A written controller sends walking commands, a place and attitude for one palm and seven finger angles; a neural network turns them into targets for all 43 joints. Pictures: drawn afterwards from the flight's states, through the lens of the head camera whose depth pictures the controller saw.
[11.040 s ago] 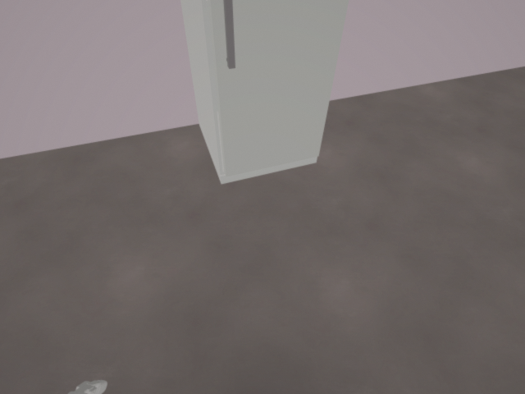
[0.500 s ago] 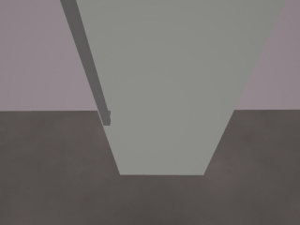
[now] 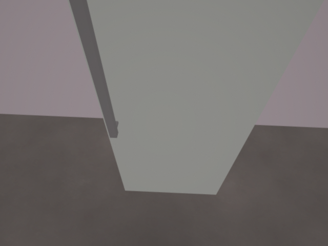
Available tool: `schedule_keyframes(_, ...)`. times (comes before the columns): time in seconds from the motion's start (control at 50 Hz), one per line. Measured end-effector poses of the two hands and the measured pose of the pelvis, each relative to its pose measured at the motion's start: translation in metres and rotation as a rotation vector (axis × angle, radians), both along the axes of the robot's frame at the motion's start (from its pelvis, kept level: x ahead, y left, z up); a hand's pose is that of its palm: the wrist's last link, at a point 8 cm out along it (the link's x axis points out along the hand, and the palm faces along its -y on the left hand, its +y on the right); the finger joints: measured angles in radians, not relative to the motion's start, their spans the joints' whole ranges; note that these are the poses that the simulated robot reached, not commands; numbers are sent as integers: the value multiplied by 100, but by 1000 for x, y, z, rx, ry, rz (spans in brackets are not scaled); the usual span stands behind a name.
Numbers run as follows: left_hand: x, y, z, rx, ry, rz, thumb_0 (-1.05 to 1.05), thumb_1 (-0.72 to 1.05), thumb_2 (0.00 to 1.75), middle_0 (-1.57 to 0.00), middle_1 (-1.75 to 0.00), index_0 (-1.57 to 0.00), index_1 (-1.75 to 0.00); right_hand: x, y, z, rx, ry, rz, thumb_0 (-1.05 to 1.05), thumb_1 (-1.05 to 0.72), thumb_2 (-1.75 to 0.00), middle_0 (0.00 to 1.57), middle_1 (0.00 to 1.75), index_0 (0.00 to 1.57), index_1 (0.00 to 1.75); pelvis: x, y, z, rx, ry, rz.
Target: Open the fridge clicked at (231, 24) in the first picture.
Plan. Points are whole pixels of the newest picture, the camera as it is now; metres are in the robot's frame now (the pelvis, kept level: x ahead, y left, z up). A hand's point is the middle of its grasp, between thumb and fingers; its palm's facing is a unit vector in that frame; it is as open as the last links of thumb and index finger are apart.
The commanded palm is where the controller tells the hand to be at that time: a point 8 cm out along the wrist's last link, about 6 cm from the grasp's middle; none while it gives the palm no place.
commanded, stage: look again from close up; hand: left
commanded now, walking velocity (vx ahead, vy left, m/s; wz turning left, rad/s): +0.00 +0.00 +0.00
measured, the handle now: (101, 75) +0.49 +0.21 +0.16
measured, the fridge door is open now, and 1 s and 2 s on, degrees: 0 0 0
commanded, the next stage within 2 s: raise the hand to about handle height in 0.90 s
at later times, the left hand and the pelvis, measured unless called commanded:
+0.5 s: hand out of the picture +0.01 +0.20 -0.17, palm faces +0.02 -0.98 -0.22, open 7.4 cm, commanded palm none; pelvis -0.01 +0.02 +0.00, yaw +0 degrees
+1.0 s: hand out of the picture +0.00 +0.22 -0.17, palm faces +0.00 -0.98 -0.22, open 7.4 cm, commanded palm +0.08 +0.26 -0.07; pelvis -0.01 +0.03 +0.00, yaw +0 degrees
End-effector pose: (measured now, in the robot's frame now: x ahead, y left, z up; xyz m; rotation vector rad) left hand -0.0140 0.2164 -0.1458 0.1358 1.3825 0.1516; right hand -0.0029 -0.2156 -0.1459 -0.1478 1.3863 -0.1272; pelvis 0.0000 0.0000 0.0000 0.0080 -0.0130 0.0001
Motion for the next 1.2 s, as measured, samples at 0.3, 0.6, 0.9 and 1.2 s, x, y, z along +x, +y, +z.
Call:
schedule_keyframes(0.3,8,18,1,15,-22,-9,1,90,90,-20,-30,-20,-30,11,3,4,-21,-33,10,0,-92,-90,20,30,20,30,-2,9,2,-2,-9,-3)
schedule_keyframes(0.6,14,39,7,39,-44,-25,1,90,90,-20,-30,-20,-30,3,10,5,-17,-24,19,0,-91,-90,20,30,20,30,-10,19,3,0,-9,-1)
schedule_keyframes(0.9,11,46,6,34,-29,-31,1,90,90,-20,-30,-20,-30,5,8,8,-36,-23,24,0,-91,-90,20,30,20,30,-12,25,4,-1,-4,-2)
schedule_keyframes(1.2,168,57,155,80,-1116,51,2,83,87,-21,-34,-21,-34,97,2,34,-66,-582,74,1,-91,-90,20,30,20,30,-25,30,-10,-1,41,49)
